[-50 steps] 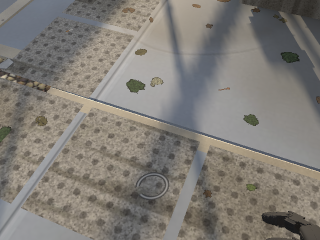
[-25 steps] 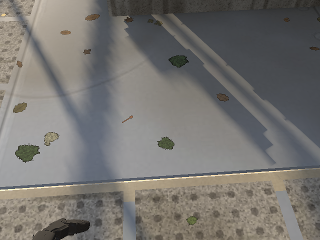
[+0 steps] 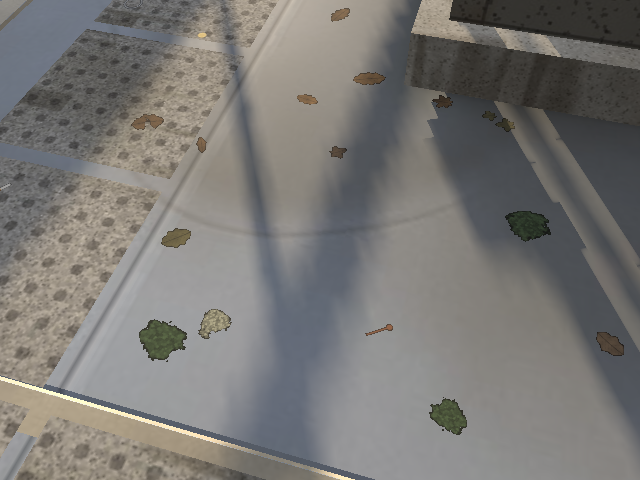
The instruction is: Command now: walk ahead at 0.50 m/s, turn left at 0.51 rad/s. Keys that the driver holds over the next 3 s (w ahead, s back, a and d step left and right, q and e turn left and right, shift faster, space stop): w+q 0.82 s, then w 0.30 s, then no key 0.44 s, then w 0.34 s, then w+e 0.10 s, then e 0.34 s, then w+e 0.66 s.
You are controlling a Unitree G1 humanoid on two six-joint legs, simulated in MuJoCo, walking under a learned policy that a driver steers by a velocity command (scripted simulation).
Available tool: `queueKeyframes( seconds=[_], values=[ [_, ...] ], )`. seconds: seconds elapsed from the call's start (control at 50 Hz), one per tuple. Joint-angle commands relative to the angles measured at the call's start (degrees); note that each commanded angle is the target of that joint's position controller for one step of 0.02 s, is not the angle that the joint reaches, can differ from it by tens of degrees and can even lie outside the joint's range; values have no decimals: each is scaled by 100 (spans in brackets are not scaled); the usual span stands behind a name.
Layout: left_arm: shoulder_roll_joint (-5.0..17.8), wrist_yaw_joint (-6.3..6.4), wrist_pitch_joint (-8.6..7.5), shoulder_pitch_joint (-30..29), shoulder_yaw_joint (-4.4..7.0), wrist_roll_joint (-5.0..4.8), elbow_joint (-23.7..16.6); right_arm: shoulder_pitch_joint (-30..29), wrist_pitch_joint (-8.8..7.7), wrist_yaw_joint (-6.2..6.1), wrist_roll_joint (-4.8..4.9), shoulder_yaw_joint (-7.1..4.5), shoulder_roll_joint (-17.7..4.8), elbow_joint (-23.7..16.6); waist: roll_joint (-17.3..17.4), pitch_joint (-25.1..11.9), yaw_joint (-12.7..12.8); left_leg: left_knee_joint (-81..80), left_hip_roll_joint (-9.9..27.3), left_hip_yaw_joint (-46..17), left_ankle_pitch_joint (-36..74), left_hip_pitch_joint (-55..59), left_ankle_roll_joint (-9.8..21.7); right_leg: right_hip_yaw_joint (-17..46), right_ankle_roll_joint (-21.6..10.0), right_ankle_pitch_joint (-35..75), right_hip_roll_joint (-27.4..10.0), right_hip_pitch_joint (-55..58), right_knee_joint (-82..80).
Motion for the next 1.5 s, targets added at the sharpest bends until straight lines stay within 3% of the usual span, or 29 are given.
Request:
queueKeyframes(
  seconds=[0.02, 0.04, 0.06, 0.08, 0.1, 0.14, 0.18, 0.22, 0.46, 0.54, 0.56, 0.58, 0.6, 0.62, 0.64, 0.66, 0.72, 0.78, 0.92, 1.0, 1.06, 1.08, 1.1, 1.12, 1.16, 1.2, 1.3, 1.44, 1.5],
  values=[
    [1159, 65, 78, 8, 247, 25, -228, 805, -80, -71, -11, -196, -562, -130, -651, -465, -596, -188, -626, 292, -848, 1078, 433, 232, -545, 7105, -1644, -80, 1860],
    [1198, 39, 116, -81, 256, -1, -289, 1616, -136, -129, -56, -308, -757, 120, -422, -903, -998, -711, -722, 94, -684, 2232, 630, 166, -433, 6271, -1540, -643, 3173],
    [914, -7, 90, -71, 183, -76, -532, 2262, -133, -228, -113, -521, -1399, 237, 304, -1464, -1219, -1017, 473, -1620, -1392, 3768, 1113, 122, -197, 3982, -1175, -2251, 5130],
    [637, -109, 24, -181, 165, -98, -948, 1873, -80, -229, 29, -627, -1869, 120, 1306, -1755, -773, -1851, 1792, -4834, -829, 4801, 1936, 919, 104, -695, 199, -4416, 6953],
    [872, -140, -43, -843, 179, -22, -1091, 1862, -31, -246, 161, -597, -1740, 120, 298, -1423, -951, -2091, 1723, -4480, -544, 4578, 1825, 1939, 39, -254, -160, -5007, 7000],
    [763, -150, -147, -812, 138, -88, -1073, 1357, -64, -313, 164, -437, -1146, 154, -296, -337, -450, -2250, 1339, -3205, 415, 3159, 1315, 1924, 3, 482, -632, -4755, 5963],
    [706, -158, 46, -613, 128, 108, -1031, 1030, -159, -349, 207, -337, -889, 93, -205, -263, -116, -2359, 831, -2475, 1148, 2433, 1058, 1951, 151, 575, -770, -4107, 5349],
    [634, -200, 223, -615, 119, 160, -1086, 1151, -278, -323, 233, -339, -980, 114, -101, -334, -50, -2404, 623, -2232, 1608, 2221, 1060, 1838, 290, 626, -745, -3987, 4997],
    [687, -294, 180, -2775, 3, 29, -1965, 2203, -263, -377, 129, -407, -1268, 128, 354, -118, -804, -1977, 517, -2632, 1952, 3162, 638, 1773, 338, 2085, -306, -4476, 2128],
    [1070, -190, 58, -1402, 138, 0, -1641, 1628, -309, -390, 105, -451, -1477, -81, 352, -549, -49, -815, 372, -2758, 2859, 2650, 203, 1756, 5, 1460, 62, -2220, 1333],
    [1281, -115, -21, -609, 218, 62, -1472, 1576, -353, -334, 155, -415, -1355, -104, -19, -1033, 358, 388, -38, -2439, 2497, 2197, 57, 2036, -176, 1433, -293, -1032, 1036],
    [1778, -11, -35, 184, 322, 221, -1501, 1788, -389, -305, 300, -268, -806, -328, -851, -1983, 523, 2158, -531, -1860, 480, 1175, -125, 3770, -515, -6, -1854, 419, 749],
    [2017, -31, 59, -135, 387, 177, -1508, 2224, -364, -306, 286, -241, -762, -508, -2087, -2233, 20, 3165, -1060, -1426, -2515, -137, -172, 6288, -1033, -214, -2722, 751, -61],
    [1466, -65, 122, -604, 299, 121, -1619, 2197, -257, -357, 122, -273, -1079, -256, -977, -1376, -142, 3674, -500, -1492, -2105, -526, -152, 5842, -1063, -748, -2588, 7, -8],
    [995, -85, 128, -876, 187, 71, -1649, 1824, -225, -297, 74, -268, -1069, -233, -303, -740, -117, 3556, -294, -1398, -1618, -473, -189, 4876, -975, -493, -2271, -708, -66],
    [809, -94, 119, -1009, 130, 78, -1608, 1662, -198, -247, 82, -250, -950, -264, -259, -402, -202, 3253, -115, -1332, -1362, -332, -235, 4053, -814, 210, -1962, -1206, -225],
    [813, -111, -35, -780, 127, 12, -1379, 1565, -19, -104, -10, -227, -846, -330, -729, -294, -296, 3031, 61, -1170, -1089, -124, -355, 2834, -694, 1742, -1599, -1587, -408],
    [887, -160, -138, -602, 176, -41, -1249, 1076, 41, -21, 2, -191, -767, -543, -612, -250, -287, 2870, 170, -1130, -662, -595, -433, 2252, -800, 2363, -1653, -1409, -606],
    [932, -199, -124, -212, 185, -28, -929, -182, -43, 83, 2, 5, -451, -929, -582, 45, -46, 621, 90, -653, 437, -307, -453, 1138, -706, 2905, -1388, -1363, -737],
    [1124, -171, -13, 200, 213, -39, -636, -528, -80, 47, -55, 26, -538, -1031, -602, 135, 32, -202, -71, -324, -162, 94, -192, 1064, -679, 3713, -1639, -772, -439],
    [1241, -139, 111, 231, 199, -69, -483, 650, -208, -67, -137, -67, -683, -633, -523, -594, -578, -983, -563, -96, -408, 1791, 162, 706, -528, 5737, -1509, -625, 1420],
    [1092, -133, 109, 224, 135, -86, -561, 1585, -260, -139, -214, -176, -951, -319, -302, -1222, -934, -980, -181, -589, -431, 3271, 337, 633, -415, 4724, -1327, -1474, 2645],
    [481, -229, 74, 461, -30, -211, -941, 2242, -273, -238, -270, -349, -1661, -268, 1005, -2194, -999, -1091, 1734, -3193, -775, 5347, 1020, 547, -121, 1543, -619, -3606, 4824],
    [889, -208, 99, 229, 108, -117, -942, 2356, -206, -298, 11, -400, -1766, -236, 926, -2427, -1035, -1874, 2295, -4728, -60, 5284, 1307, 1341, -83, -749, -41, -4422, 5876],
    [790, -197, 83, -365, 90, -151, -1023, 1512, -256, -352, 114, -236, -1185, -182, 295, -837, -607, -1799, 1720, -2711, 2305, 3713, 982, 1792, -129, 24, -516, -4558, 5664],
    [652, -184, 212, -23, 81, -32, -803, 1018, -335, -338, 170, -77, -696, -139, 277, -391, -110, -2004, 1190, -1695, 3352, 2649, 542, 1782, -22, 208, -682, -3826, 4923],
    [441, -238, 415, 15, 81, 27, -663, 1025, -440, -339, 157, -44, -764, 93, 409, -495, 104, -2212, 881, -922, 4303, 2189, 543, 1583, 154, 951, -445, -3333, 4159],
    [396, -85, 403, -832, -4, -7, -717, 1426, -339, -400, 129, 2, -738, 548, 485, -407, -269, -1889, 910, -852, 3969, 2558, 413, 1448, -5, 1559, -289, -2910, 2345],
    [387, -17, 321, -577, 0, 16, -544, 1272, -271, -461, 172, 14, -714, 674, 317, -312, -105, -1359, 915, -1032, 3398, 2589, 260, 1463, -207, 1677, -194, -2309, 1314]
  ],
)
